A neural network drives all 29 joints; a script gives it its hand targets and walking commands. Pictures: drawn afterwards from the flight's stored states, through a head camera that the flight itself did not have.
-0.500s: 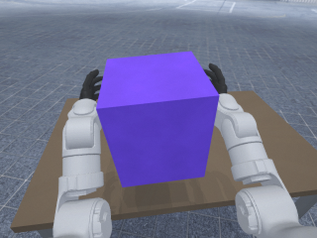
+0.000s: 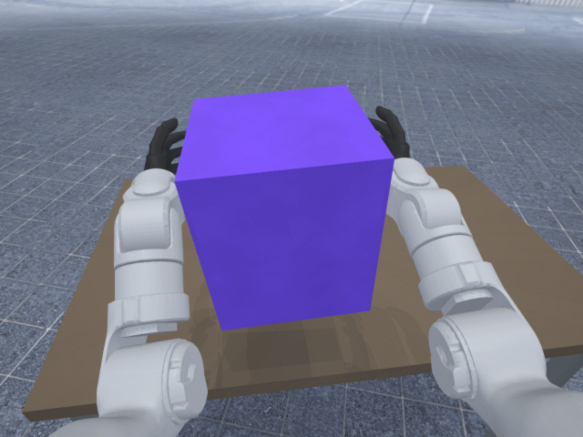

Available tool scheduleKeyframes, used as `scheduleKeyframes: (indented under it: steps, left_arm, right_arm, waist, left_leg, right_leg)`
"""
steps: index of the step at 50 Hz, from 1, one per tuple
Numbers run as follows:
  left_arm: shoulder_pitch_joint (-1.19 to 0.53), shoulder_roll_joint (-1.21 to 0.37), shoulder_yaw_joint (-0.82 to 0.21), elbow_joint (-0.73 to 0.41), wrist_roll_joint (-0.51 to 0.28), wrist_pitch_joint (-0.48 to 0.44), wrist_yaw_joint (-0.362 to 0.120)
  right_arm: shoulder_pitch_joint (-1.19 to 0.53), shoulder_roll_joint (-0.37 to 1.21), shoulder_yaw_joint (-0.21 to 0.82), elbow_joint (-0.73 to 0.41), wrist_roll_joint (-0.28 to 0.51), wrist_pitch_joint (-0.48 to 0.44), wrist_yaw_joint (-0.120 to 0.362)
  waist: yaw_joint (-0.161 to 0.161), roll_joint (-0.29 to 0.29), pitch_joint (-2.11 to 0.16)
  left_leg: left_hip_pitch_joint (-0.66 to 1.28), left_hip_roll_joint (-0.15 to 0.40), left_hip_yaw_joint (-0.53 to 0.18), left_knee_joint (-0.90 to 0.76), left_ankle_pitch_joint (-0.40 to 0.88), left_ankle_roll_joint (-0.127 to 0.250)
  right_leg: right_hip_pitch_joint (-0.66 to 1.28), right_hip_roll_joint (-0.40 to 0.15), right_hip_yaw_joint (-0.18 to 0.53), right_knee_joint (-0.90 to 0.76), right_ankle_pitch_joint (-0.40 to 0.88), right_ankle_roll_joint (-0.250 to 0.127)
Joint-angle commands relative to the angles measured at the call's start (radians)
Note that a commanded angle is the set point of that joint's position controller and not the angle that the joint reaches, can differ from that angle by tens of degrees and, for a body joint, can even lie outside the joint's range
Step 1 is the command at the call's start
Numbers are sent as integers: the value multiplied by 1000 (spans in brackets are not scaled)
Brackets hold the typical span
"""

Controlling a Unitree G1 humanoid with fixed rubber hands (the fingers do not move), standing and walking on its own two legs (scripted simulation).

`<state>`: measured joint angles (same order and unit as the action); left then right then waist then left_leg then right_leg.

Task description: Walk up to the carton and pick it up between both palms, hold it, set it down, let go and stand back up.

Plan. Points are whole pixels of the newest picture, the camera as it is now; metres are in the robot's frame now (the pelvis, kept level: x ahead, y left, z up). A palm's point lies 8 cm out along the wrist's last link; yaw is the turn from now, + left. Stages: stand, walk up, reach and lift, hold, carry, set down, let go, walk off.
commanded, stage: hold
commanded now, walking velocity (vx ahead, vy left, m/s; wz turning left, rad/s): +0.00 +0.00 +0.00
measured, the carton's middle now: (283, 207) +0.36 +0.01 +0.19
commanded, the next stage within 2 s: none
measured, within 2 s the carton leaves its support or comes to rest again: neither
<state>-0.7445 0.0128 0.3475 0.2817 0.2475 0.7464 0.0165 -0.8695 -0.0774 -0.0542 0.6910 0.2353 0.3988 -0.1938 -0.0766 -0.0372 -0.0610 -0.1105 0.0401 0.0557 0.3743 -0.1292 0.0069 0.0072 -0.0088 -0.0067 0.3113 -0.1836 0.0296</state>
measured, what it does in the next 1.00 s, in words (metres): stands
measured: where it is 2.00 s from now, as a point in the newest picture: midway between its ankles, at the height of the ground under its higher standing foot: outside the picture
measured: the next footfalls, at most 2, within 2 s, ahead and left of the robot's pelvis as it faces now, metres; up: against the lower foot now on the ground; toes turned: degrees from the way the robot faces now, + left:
none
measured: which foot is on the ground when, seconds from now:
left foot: down 0.00-1.00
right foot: down 0.00-1.00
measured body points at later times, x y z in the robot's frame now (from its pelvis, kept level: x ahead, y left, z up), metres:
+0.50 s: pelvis +0.01 +0.00 +0.00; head -0.06 +0.02 +0.44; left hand +0.38 +0.15 +0.23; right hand +0.38 -0.15 +0.23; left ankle +0.06 +0.11 -0.75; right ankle +0.00 -0.14 -0.75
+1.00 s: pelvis +0.00 +0.00 +0.00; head -0.08 +0.03 +0.44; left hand +0.37 +0.17 +0.23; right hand +0.38 -0.14 +0.24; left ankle +0.06 +0.11 -0.75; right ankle +0.00 -0.14 -0.75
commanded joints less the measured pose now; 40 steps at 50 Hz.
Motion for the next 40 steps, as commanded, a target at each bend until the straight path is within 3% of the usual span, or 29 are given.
scheduleKeyframes:
  steps: [1, 8, 12, 13, 14, 20, 23, 26, 28, 33, 38, 40]
  left_arm:
    - [-783, -575, -518, -62, -154, -72, -146]
    - [-715, -596, -613, -296, -203, -57, -127]
    - [-608, -581, -604, -375, -185, -21, -131]
    - [-584, -570, -588, -359, -178, -12, -135]
    - [-566, -562, -597, -413, -178, -5, -137]
    - [-586, -535, -576, -406, -142, 32, -163]
    - [-649, -538, -595, -427, -163, 21, -164]
    - [-684, -546, -584, -370, -167, 14, -160]
    - [-704, -539, -563, -304, -149, 14, -159]
    - [-748, -531, -476, -145, -98, 1, -174]
    - [-784, -531, -451, -35, -80, -18, -195]
    - [-793, -536, -460, -25, -91, -33, -199]
  right_arm:
    - [-782, 578, 270, -246, 75, -27, 113]
    - [-701, 587, 401, -441, 177, 4, 62]
    - [-637, 578, 465, -544, 216, 35, 41]
    - [-653, 576, 480, -571, 217, 39, 38]
    - [-629, 578, 495, -617, 227, 43, 32]
    - [-649, 555, 473, -610, 209, 70, 30]
    - [-689, 584, 471, -625, 198, 66, 39]
    - [-738, 591, 440, -586, 172, 62, 51]
    - [-746, 585, 404, -515, 142, 59, 66]
    - [-720, 570, 289, -303, 52, 51, 107]
    - [-698, 535, 188, -173, -2, 25, 130]
    - [-708, 537, 178, -168, -7, 14, 130]
  waist:
    - [-21, 86, -297]
    - [-38, 106, -465]
    - [-32, 106, -459]
    - [-17, 86, -447]
    - [-21, 86, -474]
    - [-19, 89, -376]
    - [-21, 87, -400]
    - [-14, 73, -369]
    - [-11, 96, -310]
    - [-16, 66, -192]
    - [-39, 104, -171]
    - [-49, 92, -173]
  left_leg:
    - [170, -59, -28, -102, 6, -35]
    - [306, -70, -46, 1, 371, -74]
    - [328, -77, -47, 19, 469, -77]
    - [316, -80, -46, 15, 460, -69]
    - [326, -83, -43, 24, 486, -69]
    - [282, -82, -29, -9, 352, -59]
    - [275, -78, -28, -17, 318, -56]
    - [246, -74, -30, -37, 230, -43]
    - [215, -70, -21, -64, 121, -37]
    - [117, -53, -10, -143, -123, -14]
    - [47, -33, -14, -188, -232, -9]
    - [35, -30, -25, -185, -232, -10]
  right_leg:
    - [-110, 83, -63, -85, -20, -13]
    - [-10, 104, -52, -43, 312, 15]
    - [40, 104, -41, -34, 438, 29]
    - [45, 103, -37, -38, 446, 30]
    - [72, 102, -35, -28, 505, 34]
    - [35, 90, -34, -38, 382, 31]
    - [23, 89, -37, -38, 340, 26]
    - [-18, 89, -42, -52, 223, 18]
    - [-65, 80, -46, -68, 100, 6]
    - [-125, 66, -50, -92, -126, -12]
    - [-101, 71, -62, -73, -145, -23]
    - [-84, 75, -63, -65, -126, -22]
